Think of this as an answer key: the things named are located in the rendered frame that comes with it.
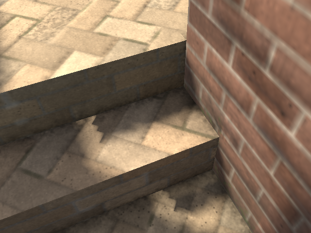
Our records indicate stairs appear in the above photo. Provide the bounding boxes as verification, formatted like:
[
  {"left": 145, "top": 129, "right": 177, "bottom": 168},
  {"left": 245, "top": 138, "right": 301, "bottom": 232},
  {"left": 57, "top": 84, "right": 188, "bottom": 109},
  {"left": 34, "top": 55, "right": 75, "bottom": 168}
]
[{"left": 0, "top": 40, "right": 252, "bottom": 233}]

